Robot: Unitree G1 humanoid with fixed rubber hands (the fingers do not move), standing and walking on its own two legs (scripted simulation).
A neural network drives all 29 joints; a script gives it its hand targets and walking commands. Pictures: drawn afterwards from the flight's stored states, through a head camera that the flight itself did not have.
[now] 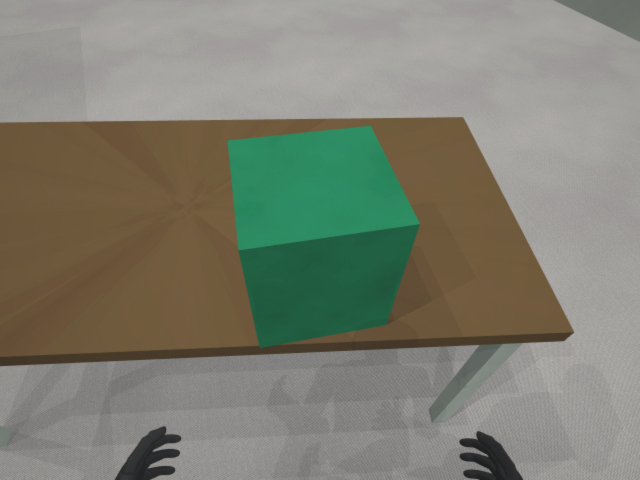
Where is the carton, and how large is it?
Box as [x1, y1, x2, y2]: [227, 126, 419, 347]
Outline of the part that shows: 370,126 227,140 238,250 259,347 383,325 386,323 419,223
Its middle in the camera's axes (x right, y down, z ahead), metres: -0.01 +0.00 +0.60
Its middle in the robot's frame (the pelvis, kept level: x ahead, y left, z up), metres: +0.45 +0.02 +0.01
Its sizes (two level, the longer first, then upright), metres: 0.210 0.200 0.250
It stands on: a table, 0.65 m high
